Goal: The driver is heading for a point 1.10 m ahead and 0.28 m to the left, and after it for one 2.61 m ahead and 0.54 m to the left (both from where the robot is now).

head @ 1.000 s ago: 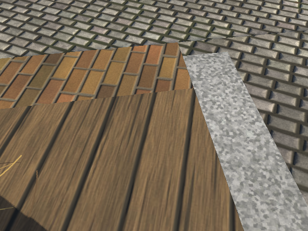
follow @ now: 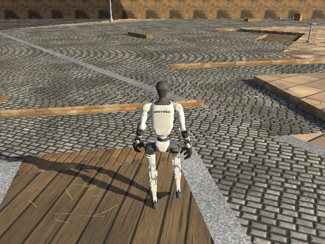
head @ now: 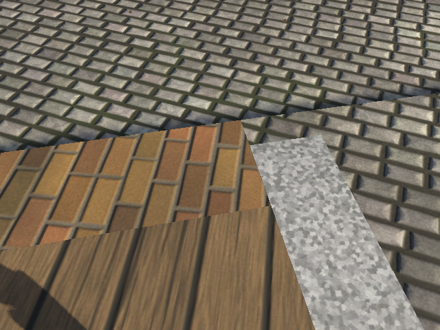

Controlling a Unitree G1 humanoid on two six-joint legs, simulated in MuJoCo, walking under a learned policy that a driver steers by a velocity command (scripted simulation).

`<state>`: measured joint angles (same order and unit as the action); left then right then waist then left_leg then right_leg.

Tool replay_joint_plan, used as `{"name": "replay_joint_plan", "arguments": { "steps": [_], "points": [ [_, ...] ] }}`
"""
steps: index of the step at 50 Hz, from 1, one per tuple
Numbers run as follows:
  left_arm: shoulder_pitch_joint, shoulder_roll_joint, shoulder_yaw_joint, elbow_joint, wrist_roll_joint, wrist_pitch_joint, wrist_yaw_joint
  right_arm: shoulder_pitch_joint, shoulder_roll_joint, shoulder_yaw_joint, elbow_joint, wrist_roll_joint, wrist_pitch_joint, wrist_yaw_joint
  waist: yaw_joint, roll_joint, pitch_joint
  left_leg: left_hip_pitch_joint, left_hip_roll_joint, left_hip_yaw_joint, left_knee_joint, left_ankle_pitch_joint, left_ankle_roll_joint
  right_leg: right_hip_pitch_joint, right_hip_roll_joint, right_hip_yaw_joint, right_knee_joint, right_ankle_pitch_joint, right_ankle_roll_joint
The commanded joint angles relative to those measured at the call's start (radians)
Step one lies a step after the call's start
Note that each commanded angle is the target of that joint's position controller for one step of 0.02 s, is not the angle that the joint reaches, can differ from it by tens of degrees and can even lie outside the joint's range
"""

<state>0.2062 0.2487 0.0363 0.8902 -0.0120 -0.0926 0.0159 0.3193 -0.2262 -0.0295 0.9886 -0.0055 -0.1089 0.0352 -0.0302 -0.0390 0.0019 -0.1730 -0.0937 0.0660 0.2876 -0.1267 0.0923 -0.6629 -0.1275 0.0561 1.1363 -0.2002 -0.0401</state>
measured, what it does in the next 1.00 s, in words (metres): walks ahead, turning left: right foot, then left foot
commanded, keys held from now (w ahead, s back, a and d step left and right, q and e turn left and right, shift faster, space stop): w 0.22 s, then w+q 0.78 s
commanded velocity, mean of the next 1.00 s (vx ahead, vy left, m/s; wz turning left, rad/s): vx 0.50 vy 0.00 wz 0.33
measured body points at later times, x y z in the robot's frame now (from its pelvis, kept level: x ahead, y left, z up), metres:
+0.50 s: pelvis +0.27 -0.08 +0.00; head +0.29 -0.09 +0.45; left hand +0.31 +0.19 -0.12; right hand +0.37 -0.34 -0.14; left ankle +0.26 +0.08 -0.65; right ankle +0.30 -0.17 -0.74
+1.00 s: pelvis +0.52 +0.03 -0.01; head +0.55 +0.05 +0.44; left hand +0.52 +0.33 -0.13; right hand +0.73 -0.18 -0.12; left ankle +0.55 +0.10 -0.74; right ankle +0.49 -0.16 -0.64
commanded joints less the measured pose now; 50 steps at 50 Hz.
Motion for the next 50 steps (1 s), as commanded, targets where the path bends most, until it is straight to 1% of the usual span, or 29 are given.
{"name": "replay_joint_plan", "arguments": {
  "steps": [1, 5, 10, 12, 13, 14, 15, 16, 17, 18, 19, 20, 22, 24, 28, 32, 36, 38, 40, 41, 42, 43, 44, 45, 46, 47, 48, 49, 50],
  "points": [
    [0.034, 0.046, 0.013, -0.042, 0.012, 0.003, 0.007, -0.041, -0.132, -0.021, -0.055, 0.002, -0.018, -0.020, 0.047, 0.074, 0.055, -0.108, 0.279, -0.206, -0.204, 0.073, 0.171, -0.018, -0.042, 0.001, -0.144, 0.162, 0.027],
    [-0.129, 0.028, 0.006, -0.084, 0.003, -0.008, -0.006, 0.040, -0.161, -0.026, -0.038, 0.018, -0.005, -0.035, -0.013, 0.076, 0.054, -0.020, 0.264, -0.158, -0.187, 0.086, 0.127, 0.018, 0.005, -0.038, -0.433, 0.307, 0.035],
    [-0.249, 0.045, 0.003, -0.134, -0.010, -0.017, -0.037, 0.112, -0.170, -0.032, -0.005, 0.027, 0.017, -0.037, -0.047, 0.091, 0.081, 0.145, 0.329, -0.180, -0.113, 0.060, 0.112, 0.012, 0.033, -0.043, -0.582, 0.213, 0.014],
    [-0.225, 0.068, 0.011, -0.140, -0.010, -0.027, -0.046, 0.108, -0.179, -0.037, -0.003, 0.028, 0.028, -0.039, -0.020, 0.102, 0.068, 0.176, 0.350, -0.205, -0.053, 0.113, 0.096, 0.085, 0.051, -0.048, -0.628, 0.133, -0.012],
    [-0.161, 0.089, 0.023, -0.128, -0.008, -0.033, -0.046, 0.088, -0.184, -0.037, -0.007, 0.028, 0.033, -0.039, 0.025, 0.111, 0.037, 0.167, 0.338, -0.204, 0.018, 0.228, 0.083, 0.189, 0.079, -0.067, -0.654, 0.105, -0.026],
    [-0.008, 0.132, 0.049, -0.083, -0.007, -0.037, -0.040, 0.072, -0.167, -0.030, -0.015, 0.021, 0.038, -0.038, 0.098, 0.098, -0.049, 0.128, 0.281, -0.170, 0.187, 0.361, 0.060, 0.390, 0.103, -0.081, -0.673, 0.099, -0.051],
    [0.202, 0.220, 0.076, -0.041, 0.006, -0.040, -0.030, 0.055, -0.122, -0.010, -0.047, 0.005, 0.035, -0.036, 0.177, 0.016, -0.212, -0.056, 0.209, -0.110, 0.497, 0.234, 0.021, 0.706, -0.055, 0.081, -0.649, 0.113, -0.117],
    [0.296, 0.307, 0.097, -0.013, 0.015, -0.030, -0.032, 0.179, 0.016, 0.028, -0.054, 0.015, 0.013, -0.030, 0.133, -0.262, -0.351, -0.469, 0.035, -0.049, 0.862, -0.291, -0.048, 1.070, -0.298, 0.515, -0.742, -0.035, -0.257],
    [0.296, 0.198, 0.070, -0.020, 0.019, -0.032, -0.032, 0.152, -0.087, 0.004, -0.037, 0.041, -0.006, -0.030, 0.158, -0.191, -0.359, -0.566, 0.062, -0.214, 1.019, -0.419, -0.036, 1.042, -0.303, 0.636, -0.821, -0.111, -0.247],
    [0.204, 0.146, 0.052, -0.037, 0.016, -0.036, -0.029, 0.065, -0.159, -0.019, -0.066, 0.061, -0.013, -0.032, 0.140, -0.131, -0.220, -0.619, 0.111, -0.220, 1.050, -0.336, -0.020, 0.915, -0.278, 0.474, -0.830, -0.059, -0.195],
    [0.109, 0.114, 0.039, -0.055, 0.014, -0.037, -0.031, 0.015, -0.155, -0.022, -0.078, 0.057, -0.009, -0.039, 0.105, -0.060, -0.152, -0.580, 0.163, -0.195, 1.019, -0.244, -0.024, 0.778, -0.239, 0.339, -0.857, 0.030, -0.168],
    [0.053, 0.084, 0.031, -0.057, 0.013, -0.038, -0.035, -0.009, -0.140, -0.028, -0.081, 0.043, 0.001, -0.045, 0.079, -0.031, -0.087, -0.547, 0.190, -0.189, 0.962, -0.182, -0.029, 0.670, -0.197, 0.240, -0.900, 0.078, -0.150],
    [0.023, 0.053, 0.026, -0.041, 0.023, -0.043, -0.037, 0.026, -0.097, -0.034, -0.076, 0.042, 0.031, -0.043, 0.033, -0.059, -0.042, -0.456, 0.220, -0.185, 0.904, -0.116, -0.032, 0.559, -0.142, 0.104, -0.958, 0.142, -0.125],
    [0.039, 0.072, 0.034, -0.020, 0.026, -0.047, -0.032, 0.024, -0.067, -0.036, -0.085, 0.043, 0.052, -0.040, 0.017, -0.042, -0.009, -0.472, 0.221, -0.181, 0.887, -0.076, -0.036, 0.527, -0.133, 0.013, -0.980, 0.247, -0.130],
    [0.067, 0.101, 0.045, 0.003, 0.032, -0.039, -0.010, -0.075, -0.064, -0.044, -0.138, 0.033, 0.063, -0.035, 0.025, -0.016, 0.033, -0.577, 0.216, -0.197, 0.744, 0.066, -0.055, 0.556, -0.137, -0.092, -1.004, 0.308, -0.134],
    [0.093, 0.127, 0.051, 0.012, 0.026, -0.028, 0.007, -0.205, -0.048, -0.038, -0.189, 0.024, 0.058, -0.013, 0.062, -0.006, 0.070, -0.566, 0.209, -0.122, 0.534, 0.194, -0.051, 0.590, -0.132, -0.186, -1.019, 0.292, -0.114],
    [0.159, 0.145, 0.060, 0.036, 0.012, -0.005, 0.012, -0.327, -0.036, -0.030, -0.254, 0.027, 0.056, 0.013, 0.103, 0.004, 0.108, -0.609, 0.201, -0.059, 0.423, 0.151, -0.026, 0.722, -0.169, -0.235, -0.974, 0.340, -0.106],
    [0.158, 0.159, 0.066, 0.037, 0.004, 0.008, 0.012, -0.350, -0.041, -0.032, -0.283, 0.030, 0.058, 0.025, 0.094, -0.007, 0.108, -0.583, 0.182, -0.019, 0.391, 0.073, -0.005, 0.768, -0.182, -0.261, -0.922, 0.444, -0.094],
    [0.126, 0.190, 0.074, 0.023, -0.002, 0.018, 0.016, -0.315, -0.071, -0.047, -0.297, 0.031, 0.061, 0.031, 0.050, -0.045, 0.057, -0.452, 0.121, 0.045, 0.382, -0.022, 0.030, 0.777, -0.181, -0.292, -0.809, 0.763, -0.074],
    [0.109, 0.206, 0.078, 0.017, -0.005, 0.025, 0.019, -0.248, -0.097, -0.062, -0.289, 0.034, 0.064, 0.031, 0.006, -0.067, 0.010, -0.351, 0.080, 0.072, 0.386, -0.071, 0.051, 0.773, -0.176, -0.302, -0.700, 0.918, -0.063],
    [0.084, 0.218, 0.080, 0.009, -0.009, 0.032, 0.021, -0.121, -0.140, -0.087, -0.262, 0.037, 0.065, 0.028, -0.070, -0.065, -0.059, -0.175, 0.036, 0.086, 0.336, -0.056, 0.082, 0.732, -0.154, -0.316, -0.523, 0.979, -0.045],
    [0.076, 0.213, 0.076, -0.004, -0.008, 0.030, 0.021, 0.045, -0.212, -0.125, -0.218, 0.035, 0.068, 0.011, -0.149, -0.021, -0.145, 0.109, 0.030, 0.018, 0.264, -0.003, 0.124, 0.567, -0.108, -0.321, -0.264, 0.811, -0.003],
    [0.136, 0.089, 0.042, -0.045, 0.031, 0.012, 0.010, 0.100, -0.325, -0.150, -0.200, 0.037, 0.073, -0.010, -0.081, 0.239, -0.208, 0.436, 0.282, -0.420, 0.246, -0.010, 0.241, 0.152, 0.031, -0.298, 0.108, -0.045, 0.051],
    [0.135, 0.063, 0.023, -0.086, 0.005, -0.039, -0.006, 0.101, -0.322, -0.134, -0.236, 0.022, 0.055, -0.005, -0.051, 0.246, -0.377, 0.590, 0.442, -0.917, 0.046, -0.177, 0.382, -0.067, 0.168, -0.038, 0.309, -0.417, 0.056],
    [-0.010, 0.134, 0.042, -0.119, -0.036, -0.067, -0.016, 0.099, -0.243, -0.112, -0.229, 0.013, 0.044, 0.001, -0.099, 0.137, -0.284, 0.545, 0.413, -0.817, -0.010, -0.136, 0.309, -0.173, 0.114, 0.041, 0.323, -0.331, 0.028],
    [-0.040, 0.129, 0.039, -0.133, -0.039, -0.078, -0.016, 0.038, -0.202, -0.101, -0.233, 0.020, 0.035, 0.002, -0.062, 0.104, -0.169, 0.402, 0.377, -0.660, -0.004, -0.052, 0.267, -0.181, 0.071, 0.030, 0.244, -0.231, 0.007],
    [-0.030, 0.129, 0.044, -0.113, -0.013, -0.075, -0.006, -0.049, -0.167, -0.089, -0.254, 0.025, 0.031, 0.003, -0.009, 0.025, -0.109, 0.242, 0.328, -0.541, -0.005, 0.043, 0.230, -0.108, 0.028, 0.028, 0.163, -0.163, 0.010],
    [-0.005, 0.142, 0.055, -0.109, 0.004, -0.062, -0.001, -0.101, -0.137, -0.079, -0.271, 0.021, 0.030, 0.000, 0.031, 0.037, -0.084, 0.126, 0.295, -0.466, -0.019, 0.129, 0.212, -0.026, 0.001, 0.031, 0.094, -0.125, 0.019],
    [0.010, 0.143, 0.060, -0.112, 0.009, -0.046, -0.002, -0.116, -0.126, -0.074, -0.280, 0.017, 0.029, -0.003, 0.053, 0.049, -0.077, 0.058, 0.270, -0.434, -0.041, 0.159, 0.206, 0.031, -0.011, 0.033, 0.057, -0.104, 0.030]
  ]
}}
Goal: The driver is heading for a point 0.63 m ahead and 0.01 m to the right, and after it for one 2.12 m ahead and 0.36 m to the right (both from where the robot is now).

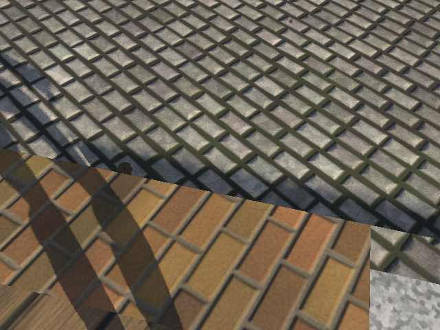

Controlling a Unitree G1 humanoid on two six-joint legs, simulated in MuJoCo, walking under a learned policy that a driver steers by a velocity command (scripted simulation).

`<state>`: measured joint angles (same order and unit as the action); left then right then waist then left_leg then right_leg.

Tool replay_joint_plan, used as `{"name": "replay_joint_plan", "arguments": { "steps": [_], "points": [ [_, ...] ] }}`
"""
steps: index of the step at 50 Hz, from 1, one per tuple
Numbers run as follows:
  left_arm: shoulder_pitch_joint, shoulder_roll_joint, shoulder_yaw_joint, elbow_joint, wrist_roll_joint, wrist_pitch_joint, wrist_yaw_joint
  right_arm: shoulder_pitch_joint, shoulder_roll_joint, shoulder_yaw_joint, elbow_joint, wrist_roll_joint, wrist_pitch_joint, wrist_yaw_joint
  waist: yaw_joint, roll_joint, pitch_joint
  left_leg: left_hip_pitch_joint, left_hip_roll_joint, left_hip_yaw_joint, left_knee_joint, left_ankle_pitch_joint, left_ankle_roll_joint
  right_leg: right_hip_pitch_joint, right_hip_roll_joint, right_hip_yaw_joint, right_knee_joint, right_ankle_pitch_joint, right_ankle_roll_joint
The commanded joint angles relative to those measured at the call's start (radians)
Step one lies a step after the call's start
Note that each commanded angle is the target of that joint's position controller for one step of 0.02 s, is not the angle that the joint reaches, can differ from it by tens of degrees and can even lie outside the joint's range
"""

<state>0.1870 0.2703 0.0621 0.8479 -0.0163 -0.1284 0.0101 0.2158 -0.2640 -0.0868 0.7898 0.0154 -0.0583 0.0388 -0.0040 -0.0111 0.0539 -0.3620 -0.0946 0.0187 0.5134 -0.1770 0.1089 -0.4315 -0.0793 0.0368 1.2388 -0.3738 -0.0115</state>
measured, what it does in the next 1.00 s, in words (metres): walks ahead: right foot, then left foot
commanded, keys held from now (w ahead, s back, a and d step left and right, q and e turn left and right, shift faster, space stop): w+q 0.04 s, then w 0.68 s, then e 0.28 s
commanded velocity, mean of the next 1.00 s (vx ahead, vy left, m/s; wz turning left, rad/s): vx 0.44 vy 0.00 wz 0.09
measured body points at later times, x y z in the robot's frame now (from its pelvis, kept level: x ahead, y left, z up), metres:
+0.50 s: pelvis +0.29 -0.05 +0.00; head +0.32 -0.05 +0.45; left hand +0.42 +0.23 -0.10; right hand +0.36 -0.31 -0.13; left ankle +0.14 +0.06 -0.64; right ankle +0.37 -0.13 -0.73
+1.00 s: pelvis +0.51 +0.01 -0.01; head +0.55 +0.02 +0.44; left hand +0.52 +0.29 -0.14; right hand +0.73 -0.21 -0.09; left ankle +0.62 +0.13 -0.73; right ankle +0.41 -0.13 -0.66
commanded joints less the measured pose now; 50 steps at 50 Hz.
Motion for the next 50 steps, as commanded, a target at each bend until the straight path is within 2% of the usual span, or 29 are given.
{"name": "replay_joint_plan", "arguments": {
  "steps": [1, 4, 8, 11, 14, 17, 18, 19, 20, 21, 22, 23, 24, 25, 26, 28, 29, 32, 36, 38, 41, 43, 44, 45, 46, 47, 48, 49, 50],
  "points": [
    [0.033, 0.108, 0.034, -0.077, 0.020, 0.003, 0.003, -0.009, -0.096, -0.019, -0.082, -0.001, -0.024, -0.012, 0.036, 0.027, -0.122, 0.208, 0.257, -0.363, -0.280, 0.246, 0.193, -0.183, -0.058, 0.042, -0.086, 0.085, 0.017],
    [-0.033, 0.074, 0.026, -0.104, 0.032, 0.023, 0.007, 0.048, -0.131, -0.025, -0.069, 0.000, -0.028, -0.034, 0.021, 0.040, -0.092, 0.157, 0.232, -0.278, -0.299, 0.349, 0.185, -0.209, -0.043, 0.010, -0.238, 0.205, 0.056],
    [-0.169, 0.041, 0.009, -0.138, 0.025, 0.018, -0.004, 0.126, -0.116, -0.016, -0.038, 0.002, -0.021, -0.048, -0.044, 0.086, -0.067, 0.173, 0.191, -0.212, -0.293, 0.291, 0.122, -0.190, -0.006, -0.007, -0.529, 0.452, 0.050],
    [-0.252, 0.043, 0.003, -0.162, 0.012, 0.008, -0.020, 0.165, -0.126, -0.014, -0.017, 0.003, -0.020, -0.049, -0.083, 0.103, -0.033, 0.205, 0.219, -0.240, -0.292, 0.188, 0.113, -0.171, 0.018, -0.016, -0.647, 0.523, 0.033],
    [-0.306, 0.064, 0.005, -0.192, 0.010, -0.007, -0.039, 0.207, -0.130, -0.013, 0.008, 0.003, -0.013, -0.052, -0.100, 0.096, -0.008, 0.332, 0.277, -0.291, -0.233, 0.226, 0.116, -0.237, 0.028, -0.011, -0.706, 0.450, -0.001],
    [-0.264, 0.081, 0.010, -0.195, 0.010, -0.014, -0.050, 0.201, -0.145, -0.017, 0.016, 0.000, -0.002, -0.061, -0.064, 0.120, -0.021, 0.406, 0.311, -0.314, -0.169, 0.373, 0.093, -0.181, 0.049, -0.024, -0.745, 0.333, -0.043],
    [-0.201, 0.098, 0.018, -0.182, 0.010, -0.016, -0.048, 0.181, -0.153, -0.018, 0.012, 0.000, 0.000, -0.061, -0.027, 0.129, -0.054, 0.402, 0.296, -0.299, -0.112, 0.525, 0.080, -0.080, 0.077, -0.048, -0.762, 0.305, -0.063],
    [-0.079, 0.127, 0.035, -0.147, 0.015, -0.017, -0.043, 0.155, -0.147, -0.014, 0.005, -0.001, 0.002, -0.059, 0.038, 0.114, -0.128, 0.374, 0.245, -0.258, 0.018, 0.665, 0.059, 0.101, 0.098, -0.068, -0.787, 0.349, -0.093],
    [0.097, 0.172, 0.048, -0.115, 0.029, -0.017, -0.038, 0.134, -0.119, 0.001, -0.016, -0.010, 0.000, -0.055, 0.113, 0.064, -0.265, 0.226, 0.191, -0.217, 0.256, 0.557, 0.026, 0.389, -0.021, 0.052, -0.744, 0.413, -0.157],
    [0.244, 0.244, 0.070, -0.089, 0.040, -0.008, -0.034, 0.269, -0.039, 0.023, -0.014, -0.003, -0.014, -0.052, 0.102, -0.175, -0.425, -0.144, 0.030, -0.131, 0.661, 0.105, -0.057, 0.784, -0.248, 0.452, -0.769, 0.305, -0.314],
    [0.259, 0.179, 0.052, -0.066, 0.010, 0.000, -0.043, 0.293, -0.061, 0.027, -0.005, 0.007, -0.029, -0.046, 0.098, -0.276, -0.449, -0.320, 0.003, -0.198, 0.798, -0.388, -0.060, 0.832, -0.324, 0.718, -0.909, 0.151, -0.350],
    [0.185, 0.118, 0.034, -0.078, -0.005, 0.009, -0.041, 0.195, -0.135, 0.008, -0.022, 0.021, -0.034, -0.041, 0.102, -0.164, -0.265, -0.416, 0.068, -0.200, 0.867, -0.343, -0.057, 0.701, -0.292, 0.608, -0.926, 0.037, -0.298],
    [0.110, 0.095, 0.024, -0.096, 0.002, 0.018, -0.038, 0.104, -0.136, 0.009, -0.046, 0.019, -0.035, -0.041, 0.082, -0.059, -0.162, -0.409, 0.123, -0.152, 0.832, -0.248, -0.053, 0.540, -0.249, 0.471, -0.951, 0.054, -0.259],
    [0.057, 0.080, 0.015, -0.102, 0.015, 0.022, -0.042, 0.061, -0.123, 0.007, -0.058, 0.003, -0.034, -0.043, 0.052, -0.015, -0.085, -0.382, 0.158, -0.125, 0.756, -0.187, -0.057, 0.399, -0.203, 0.385, -0.988, 0.126, -0.243],
    [0.031, 0.062, 0.007, -0.106, 0.023, 0.018, -0.044, 0.072, -0.115, 0.000, -0.053, -0.005, -0.028, -0.046, 0.018, -0.026, -0.067, -0.329, 0.190, -0.124, 0.693, -0.143, -0.058, 0.321, -0.164, 0.322, -1.015, 0.194, -0.226],
    [0.033, 0.068, 0.007, -0.093, 0.024, 0.012, -0.047, 0.122, -0.074, 0.006, -0.038, -0.003, -0.012, -0.048, -0.011, -0.069, -0.072, -0.265, 0.205, -0.103, 0.633, -0.110, -0.071, 0.251, -0.131, 0.250, -1.055, 0.291, -0.233],
    [0.044, 0.081, 0.010, -0.084, 0.022, 0.008, -0.045, 0.122, -0.067, 0.007, -0.039, -0.005, -0.008, -0.051, -0.014, -0.071, -0.070, -0.269, 0.210, -0.094, 0.602, -0.089, -0.080, 0.239, -0.128, 0.218, -1.069, 0.339, -0.240],
    [0.088, 0.119, 0.022, -0.063, 0.019, 0.013, -0.032, 0.020, -0.057, 0.012, -0.069, -0.015, -0.008, -0.054, 0.006, -0.042, -0.054, -0.339, 0.224, -0.084, 0.440, 0.056, -0.101, 0.270, -0.124, 0.152, -1.087, 0.458, -0.239],
    [0.157, 0.127, 0.022, -0.036, 0.004, 0.030, -0.021, -0.108, -0.028, 0.026, -0.093, -0.014, -0.021, -0.041, 0.052, -0.047, -0.039, -0.307, 0.199, -0.056, 0.197, 0.253, -0.097, 0.305, -0.088, 0.066, -1.079, 0.493, -0.192],
    [0.198, 0.121, 0.018, -0.013, 0.001, 0.044, -0.017, -0.173, -0.023, 0.029, -0.112, -0.019, -0.028, -0.033, 0.070, -0.049, -0.016, -0.247, 0.161, -0.038, 0.100, 0.290, -0.100, 0.292, -0.073, 0.052, -1.029, 0.601, -0.178],
    [0.244, 0.123, 0.016, 0.007, 0.000, 0.075, -0.007, -0.217, -0.032, 0.026, -0.129, -0.021, -0.042, -0.016, 0.077, -0.069, -0.027, -0.192, 0.107, -0.036, 0.022, 0.267, -0.093, 0.343, -0.086, 0.090, -0.919, 0.697, -0.166],
    [0.222, 0.143, 0.023, -0.003, -0.005, 0.089, 0.003, -0.175, -0.066, 0.014, -0.120, -0.027, -0.051, -0.012, 0.041, -0.089, -0.054, -0.116, 0.087, -0.045, -0.044, 0.225, -0.075, 0.375, -0.090, 0.141, -0.830, 0.700, -0.141],
    [0.190, 0.152, 0.026, -0.016, -0.008, 0.091, 0.008, -0.097, -0.088, 0.004, -0.096, -0.033, -0.056, -0.018, -0.004, -0.089, -0.091, -0.003, 0.077, -0.033, -0.103, 0.293, -0.055, 0.363, -0.061, 0.140, -0.751, 0.716, -0.115],
    [0.175, 0.133, 0.021, -0.041, -0.002, 0.086, 0.010, 0.000, -0.143, -0.011, -0.076, -0.047, -0.062, -0.028, -0.041, -0.051, -0.178, 0.204, 0.155, -0.077, -0.082, 0.577, -0.019, 0.275, 0.004, 0.109, -0.599, 0.623, -0.070],
    [0.213, 0.056, -0.001, -0.074, 0.018, 0.073, 0.007, 0.123, -0.218, -0.026, -0.073, -0.070, -0.054, -0.045, -0.064, 0.126, -0.338, 0.570, 0.414, -0.279, 0.035, 1.009, 0.094, -0.012, 0.106, 0.054, -0.265, 0.182, -0.005],
    [0.347, 0.021, -0.020, -0.065, -0.001, 0.068, 0.002, 0.145, -0.192, -0.016, -0.082, -0.043, -0.031, -0.042, -0.051, 0.325, -0.537, 0.730, 0.607, -0.487, 0.041, 1.041, 0.239, -0.167, 0.164, 0.071, 0.005, -0.404, 0.028],
    [0.324, 0.135, 0.012, -0.056, -0.018, 0.078, 0.000, 0.108, -0.138, -0.005, -0.103, -0.025, -0.007, -0.043, -0.066, 0.207, -0.511, 0.627, 0.553, -0.448, -0.013, 0.779, 0.216, -0.208, 0.102, 0.113, 0.085, -0.360, 0.039],
    [0.230, 0.143, 0.022, -0.086, -0.027, 0.097, 0.006, 0.047, -0.108, 0.004, -0.108, -0.020, 0.008, -0.050, -0.052, 0.170, -0.380, 0.520, 0.500, -0.372, -0.061, 0.555, 0.180, -0.277, 0.071, 0.061, 0.102, -0.289, 0.051],
    [0.197, 0.122, 0.023, -0.089, -0.022, 0.123, 0.017, -0.017, -0.083, 0.014, -0.099, -0.022, 0.017, -0.055, -0.027, 0.125, -0.265, 0.359, 0.452, -0.299, -0.124, 0.398, 0.157, -0.273, 0.041, 0.036, 0.061, -0.230, 0.065]
  ]
}}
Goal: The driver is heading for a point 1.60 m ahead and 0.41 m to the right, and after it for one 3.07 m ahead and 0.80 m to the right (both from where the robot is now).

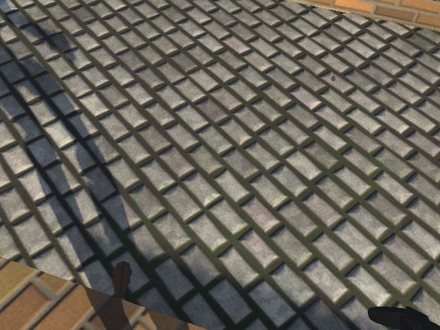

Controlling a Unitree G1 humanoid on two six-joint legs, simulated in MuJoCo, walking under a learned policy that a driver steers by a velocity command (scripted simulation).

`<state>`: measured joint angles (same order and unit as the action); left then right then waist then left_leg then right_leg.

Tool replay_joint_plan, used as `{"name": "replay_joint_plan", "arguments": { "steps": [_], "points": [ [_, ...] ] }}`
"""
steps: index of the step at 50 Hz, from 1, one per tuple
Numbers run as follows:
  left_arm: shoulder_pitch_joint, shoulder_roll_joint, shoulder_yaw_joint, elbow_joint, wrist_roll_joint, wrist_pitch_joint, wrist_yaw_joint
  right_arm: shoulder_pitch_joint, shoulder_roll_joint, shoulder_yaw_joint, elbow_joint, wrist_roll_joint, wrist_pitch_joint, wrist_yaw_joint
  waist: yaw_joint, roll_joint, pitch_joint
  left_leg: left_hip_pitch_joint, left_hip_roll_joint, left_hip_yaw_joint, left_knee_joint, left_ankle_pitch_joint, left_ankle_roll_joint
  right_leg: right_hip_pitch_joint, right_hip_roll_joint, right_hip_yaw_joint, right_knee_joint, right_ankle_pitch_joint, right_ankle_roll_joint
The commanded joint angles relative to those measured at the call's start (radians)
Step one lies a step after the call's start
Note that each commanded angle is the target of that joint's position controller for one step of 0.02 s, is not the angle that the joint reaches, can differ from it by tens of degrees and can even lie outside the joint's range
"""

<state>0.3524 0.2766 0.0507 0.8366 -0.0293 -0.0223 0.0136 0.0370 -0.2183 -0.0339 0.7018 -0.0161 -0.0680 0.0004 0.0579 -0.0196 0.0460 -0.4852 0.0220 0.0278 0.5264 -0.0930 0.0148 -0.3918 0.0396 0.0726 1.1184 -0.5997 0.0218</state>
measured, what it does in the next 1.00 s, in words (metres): steps on the spot, turning right: right foot, then left foot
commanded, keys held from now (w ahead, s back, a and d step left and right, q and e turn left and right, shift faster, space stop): e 0.46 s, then no key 0.54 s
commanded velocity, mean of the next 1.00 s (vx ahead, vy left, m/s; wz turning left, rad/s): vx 0.04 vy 0.00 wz -0.35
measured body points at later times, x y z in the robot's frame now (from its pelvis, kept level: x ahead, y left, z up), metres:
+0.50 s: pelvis +0.03 -0.04 +0.02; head +0.05 -0.08 +0.46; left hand +0.22 +0.21 -0.06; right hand +0.11 -0.36 -0.11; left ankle +0.08 +0.12 -0.64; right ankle +0.04 -0.13 -0.72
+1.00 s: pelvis +0.05 +0.00 +0.01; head +0.06 +0.00 +0.46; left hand +0.26 +0.19 -0.10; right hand +0.07 -0.29 -0.11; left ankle +0.09 +0.11 -0.72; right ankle +0.04 -0.13 -0.72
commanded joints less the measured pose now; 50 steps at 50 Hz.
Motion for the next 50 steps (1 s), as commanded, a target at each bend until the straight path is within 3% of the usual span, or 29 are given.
{"name": "replay_joint_plan", "arguments": {
  "steps": [1, 3, 5, 10, 13, 14, 15, 16, 17, 18, 19, 20, 21, 24, 27, 32, 34, 36, 37, 38, 39, 40, 41, 43, 50],
  "points": [
    [0.037, 0.108, 0.042, -0.078, 0.000, 0.046, 0.026, 0.098, -0.114, -0.035, -0.012, 0.001, 0.032, -0.017, -0.053, 0.142, -0.190, 0.325, 0.303, -0.250, -0.194, 0.170, 0.229, -0.246, -0.104, -0.002, 0.140, 0.043, 0.041],
    [0.082, 0.062, 0.038, -0.083, 0.008, 0.084, 0.036, 0.013, -0.143, -0.045, -0.012, -0.020, 0.031, -0.011, -0.003, 0.184, -0.118, 0.110, 0.259, -0.139, -0.277, 0.073, 0.221, -0.103, -0.091, -0.054, 0.079, 0.129, 0.047],
    [0.073, 0.063, 0.043, -0.101, 0.016, 0.091, 0.037, -0.012, -0.153, -0.050, -0.004, -0.020, 0.024, -0.014, 0.008, 0.168, -0.122, 0.096, 0.261, -0.080, -0.282, 0.105, 0.222, -0.062, -0.101, -0.061, -0.021, 0.192, 0.035],
    [-0.029, 0.087, 0.044, -0.167, 0.019, 0.094, 0.003, -0.011, -0.196, -0.067, 0.027, 0.015, 0.047, -0.029, -0.023, 0.162, -0.164, 0.192, 0.309, -0.038, -0.254, 0.062, 0.209, 0.022, -0.118, -0.084, -0.268, 0.276, -0.009],
    [-0.002, 0.087, 0.053, -0.170, 0.026, 0.098, -0.011, -0.018, -0.208, -0.072, 0.048, 0.038, 0.070, -0.029, 0.000, 0.139, -0.152, 0.191, 0.296, 0.001, -0.176, -0.079, 0.145, 0.134, -0.077, -0.145, -0.463, 0.341, -0.059],
    [0.025, 0.094, 0.060, -0.159, 0.036, 0.098, -0.009, 0.000, -0.184, -0.069, 0.063, 0.043, 0.078, -0.028, 0.004, 0.102, -0.137, 0.157, 0.257, 0.031, -0.102, -0.167, 0.096, 0.186, -0.054, -0.143, -0.535, 0.372, -0.088],
    [0.034, 0.158, 0.077, -0.172, 0.046, 0.095, 0.000, 0.043, -0.143, -0.062, 0.081, 0.039, 0.088, -0.025, -0.012, -0.077, -0.075, 0.058, 0.162, 0.116, 0.102, -0.293, 0.009, 0.211, -0.151, 0.048, -0.703, 0.507, -0.145],
    [0.005, 0.287, 0.097, -0.215, 0.045, 0.090, 0.015, 0.021, -0.118, -0.054, 0.031, 0.015, 0.086, -0.026, -0.041, -0.350, -0.020, -0.207, -0.011, 0.143, 0.371, -0.538, -0.079, 0.242, -0.379, 0.431, -0.819, 0.630, -0.305],
    [0.022, 0.284, 0.093, -0.220, 0.078, 0.065, 0.008, -0.082, -0.153, -0.066, 0.003, 0.010, 0.079, -0.033, 0.018, -0.257, -0.053, -0.233, -0.030, -0.040, 0.553, -0.569, -0.057, 0.172, -0.406, 0.499, -0.867, 0.568, -0.374],
    [-0.028, 0.257, 0.083, -0.229, 0.081, 0.042, 0.008, -0.064, -0.167, -0.073, 0.008, 0.026, 0.081, -0.038, -0.020, -0.194, -0.059, -0.241, -0.015, -0.082, 0.624, -0.481, -0.038, 0.175, -0.365, 0.419, -0.853, 0.524, -0.332],
    [-0.093, 0.226, 0.076, -0.245, 0.057, 0.030, 0.010, -0.021, -0.176, -0.081, 0.035, 0.023, 0.086, -0.046, -0.053, -0.130, -0.069, -0.231, 0.000, -0.096, 0.635, -0.389, -0.031, 0.180, -0.314, 0.342, -0.828, 0.499, -0.269],
    [-0.140, 0.189, 0.064, -0.257, 0.037, 0.029, 0.013, 0.003, -0.191, -0.088, 0.053, 0.010, 0.090, -0.054, -0.066, -0.112, -0.089, -0.215, 0.006, -0.105, 0.632, -0.334, -0.036, 0.185, -0.288, 0.297, -0.810, 0.514, -0.229],
    [-0.157, 0.171, 0.055, -0.265, 0.031, 0.030, 0.017, 0.012, -0.189, -0.090, 0.058, 0.003, 0.091, -0.055, -0.074, -0.113, -0.107, -0.179, -0.001, -0.101, 0.652, -0.295, -0.045, 0.174, -0.265, 0.267, -0.797, 0.572, -0.220],
    [-0.127, 0.153, 0.045, -0.274, 0.031, 0.035, 0.026, 0.013, -0.167, -0.082, 0.049, 0.018, 0.085, -0.047, -0.067, -0.094, -0.145, -0.159, -0.021, -0.105, 0.610, -0.232, -0.064, 0.238, -0.242, 0.245, -0.776, 0.655, -0.232],
    [-0.111, 0.152, 0.045, -0.275, 0.029, 0.041, 0.031, 0.002, -0.141, -0.064, 0.045, 0.022, 0.082, -0.040, -0.044, -0.110, -0.146, -0.120, -0.009, -0.105, 0.419, -0.219, -0.080, 0.286, -0.230, 0.240, -0.759, 0.625, -0.232],
    [-0.124, 0.162, 0.044, -0.277, 0.038, 0.058, 0.015, 0.020, -0.151, -0.052, 0.047, 0.030, 0.075, -0.016, -0.016, -0.142, -0.115, 0.058, -0.011, -0.071, 0.228, -0.292, -0.075, 0.195, -0.232, 0.288, -0.754, 0.542, -0.259],
    [-0.143, 0.151, 0.037, -0.274, 0.031, 0.061, 0.008, 0.044, -0.151, -0.050, 0.051, 0.029, 0.069, -0.008, -0.024, -0.135, -0.110, 0.112, -0.010, -0.066, 0.138, -0.278, -0.065, 0.186, -0.228, 0.313, -0.735, 0.546, -0.252],
    [-0.171, 0.125, 0.025, -0.267, 0.020, 0.062, 0.005, 0.106, -0.132, -0.041, 0.070, 0.018, 0.060, 0.004, -0.068, -0.111, -0.116, 0.249, -0.012, -0.046, -0.091, -0.096, -0.039, 0.145, -0.191, 0.295, -0.700, 0.544, -0.206],
    [-0.145, 0.107, 0.019, -0.255, 0.024, 0.056, 0.004, 0.125, -0.148, -0.040, 0.073, 0.001, 0.056, 0.008, -0.065, -0.083, -0.131, 0.330, 0.027, -0.082, -0.138, 0.014, -0.018, 0.115, -0.157, 0.274, -0.679, 0.495, -0.159],
    [-0.108, 0.083, 0.012, -0.253, 0.042, 0.048, 0.004, 0.135, -0.216, -0.049, 0.061, -0.017, 0.054, 0.006, -0.028, 0.047, -0.153, 0.386, 0.159, -0.204, -0.137, 0.190, 0.031, 0.067, -0.070, 0.198, -0.575, 0.371, -0.100],
    [-0.091, 0.061, 0.009, -0.268, 0.045, 0.041, 0.000, 0.072, -0.224, -0.046, 0.076, -0.014, 0.056, 0.008, 0.034, 0.236, -0.119, 0.267, 0.207, -0.272, -0.157, 0.117, 0.113, 0.087, 0.000, 0.072, -0.584, 0.260, -0.057],
    [-0.115, 0.098, 0.014, -0.255, 0.060, 0.038, 0.001, 0.017, -0.161, -0.029, 0.052, -0.009, 0.054, 0.009, 0.012, 0.217, -0.097, 0.215, 0.187, -0.273, -0.190, -0.011, 0.121, 0.141, -0.024, 0.067, -0.602, 0.297, -0.031],
    [-0.154, 0.109, 0.021, -0.256, 0.058, 0.038, 0.001, 0.019, -0.151, -0.025, 0.055, -0.005, 0.052, 0.007, -0.008, 0.195, -0.086, 0.217, 0.143, -0.235, -0.182, -0.099, 0.084, 0.151, -0.023, 0.060, -0.608, 0.353, -0.029],
    [-0.170, 0.102, 0.019, -0.255, 0.057, 0.050, 0.003, 0.049, -0.175, -0.025, 0.063, 0.001, 0.043, 0.004, -0.031, 0.149, -0.064, 0.200, 0.108, -0.200, -0.180, -0.185, 0.048, 0.165, -0.029, 0.070, -0.615, 0.409, -0.037],
    [-0.139, 0.072, 0.016, -0.221, 0.048, 0.031, 0.003, 0.116, -0.151, -0.010, 0.085, 0.008, 0.050, -0.020, -0.061, 0.027, -0.039, 0.234, 0.056, -0.138, -0.120, -0.196, 0.032, 0.132, -0.043, 0.096, -0.658, 0.447, -0.042]
  ]
}}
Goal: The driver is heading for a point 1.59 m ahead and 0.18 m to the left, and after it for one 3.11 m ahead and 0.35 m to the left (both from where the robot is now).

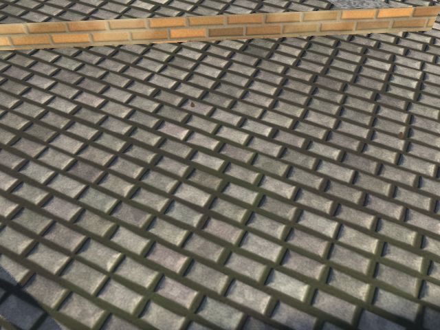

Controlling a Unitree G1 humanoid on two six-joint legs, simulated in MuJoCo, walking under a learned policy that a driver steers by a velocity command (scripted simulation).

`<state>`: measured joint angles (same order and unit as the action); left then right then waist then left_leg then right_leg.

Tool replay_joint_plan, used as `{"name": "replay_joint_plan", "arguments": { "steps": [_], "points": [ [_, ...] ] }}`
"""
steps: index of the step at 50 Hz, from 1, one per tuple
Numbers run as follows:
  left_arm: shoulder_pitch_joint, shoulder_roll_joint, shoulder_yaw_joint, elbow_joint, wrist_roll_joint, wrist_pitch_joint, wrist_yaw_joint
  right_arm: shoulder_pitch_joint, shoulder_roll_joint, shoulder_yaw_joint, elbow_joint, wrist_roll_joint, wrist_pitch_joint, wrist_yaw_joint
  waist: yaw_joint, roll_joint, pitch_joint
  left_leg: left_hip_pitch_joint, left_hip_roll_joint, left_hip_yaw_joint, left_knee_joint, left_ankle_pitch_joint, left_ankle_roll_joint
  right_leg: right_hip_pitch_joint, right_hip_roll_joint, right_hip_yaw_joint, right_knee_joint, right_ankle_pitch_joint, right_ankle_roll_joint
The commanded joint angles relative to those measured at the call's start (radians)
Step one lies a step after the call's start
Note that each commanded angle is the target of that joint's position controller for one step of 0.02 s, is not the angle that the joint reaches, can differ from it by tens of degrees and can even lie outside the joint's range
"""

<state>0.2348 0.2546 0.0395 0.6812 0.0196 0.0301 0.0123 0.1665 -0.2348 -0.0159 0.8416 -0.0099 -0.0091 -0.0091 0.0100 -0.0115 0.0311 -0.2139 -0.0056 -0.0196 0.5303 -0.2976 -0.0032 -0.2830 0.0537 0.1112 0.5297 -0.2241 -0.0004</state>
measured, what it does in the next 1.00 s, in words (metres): stands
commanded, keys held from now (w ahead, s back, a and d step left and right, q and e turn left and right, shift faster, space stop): no key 1.00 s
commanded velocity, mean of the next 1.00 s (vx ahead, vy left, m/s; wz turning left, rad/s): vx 0.00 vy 0.00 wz -0.02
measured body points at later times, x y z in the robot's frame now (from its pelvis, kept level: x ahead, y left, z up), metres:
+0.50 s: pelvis +0.01 +0.01 +0.00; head +0.02 +0.01 +0.45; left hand +0.11 +0.26 -0.12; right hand +0.10 -0.25 -0.13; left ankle -0.01 +0.12 -0.73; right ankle +0.04 -0.12 -0.73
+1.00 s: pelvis +0.02 +0.02 +0.00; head +0.03 +0.02 +0.45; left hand +0.07 +0.27 -0.14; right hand +0.05 -0.23 -0.14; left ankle -0.01 +0.12 -0.73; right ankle +0.04 -0.12 -0.73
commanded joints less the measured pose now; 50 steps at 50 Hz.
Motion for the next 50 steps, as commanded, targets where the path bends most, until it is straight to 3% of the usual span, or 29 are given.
{"name": "replay_joint_plan", "arguments": {
  "steps": [1, 13, 26, 50],
  "points": [
    [-0.017, 0.093, 0.027, -0.062, -0.002, -0.023, 0.005, -0.011, -0.131, -0.026, -0.053, 0.002, -0.007, -0.011, -0.015, 0.009, -0.026, -0.034, 0.079, -0.086, -0.118, 0.012, 0.049, 0.023, -0.058, 0.060, -0.071, 0.075, -0.019],
    [0.033, 0.090, 0.028, -0.030, -0.006, -0.023, 0.022, 0.003, -0.113, -0.011, -0.003, 0.005, -0.011, -0.002, -0.012, 0.005, -0.037, -0.043, 0.054, -0.060, -0.104, 0.063, 0.037, 0.078, -0.067, 0.066, -0.063, 0.147, -0.022],
    [0.048, 0.074, 0.025, 0.022, -0.008, -0.016, 0.032, 0.038, -0.117, -0.004, 0.075, 0.008, -0.011, -0.009, -0.016, 0.011, -0.019, -0.047, 0.047, -0.058, -0.126, 0.074, 0.036, 0.106, -0.061, 0.051, -0.069, 0.180, -0.015],
    [0.074, 0.055, 0.010, 0.233, -0.018, -0.023, 0.040, 0.125, -0.091, 0.006, 0.178, 0.008, 0.000, -0.020, -0.025, 0.013, 0.015, -0.020, 0.033, -0.050, -0.164, 0.105, 0.043, 0.108, -0.054, 0.020, -0.099, 0.171, 0.005]
  ]
}}
Velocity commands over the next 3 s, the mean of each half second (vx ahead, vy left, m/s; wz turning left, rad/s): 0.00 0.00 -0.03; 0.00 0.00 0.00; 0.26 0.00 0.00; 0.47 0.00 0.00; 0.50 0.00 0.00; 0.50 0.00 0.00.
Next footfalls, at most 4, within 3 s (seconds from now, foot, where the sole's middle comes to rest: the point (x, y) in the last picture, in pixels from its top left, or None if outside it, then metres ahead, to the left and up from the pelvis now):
1.36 right None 0.14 -0.14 -0.77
2.00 left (174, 321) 0.60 0.18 -0.94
2.44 right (237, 244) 0.91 -0.04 -0.94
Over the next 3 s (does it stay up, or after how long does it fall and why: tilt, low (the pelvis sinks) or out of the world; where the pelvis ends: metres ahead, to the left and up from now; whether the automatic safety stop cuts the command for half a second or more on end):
stays up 1.03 0.10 -0.18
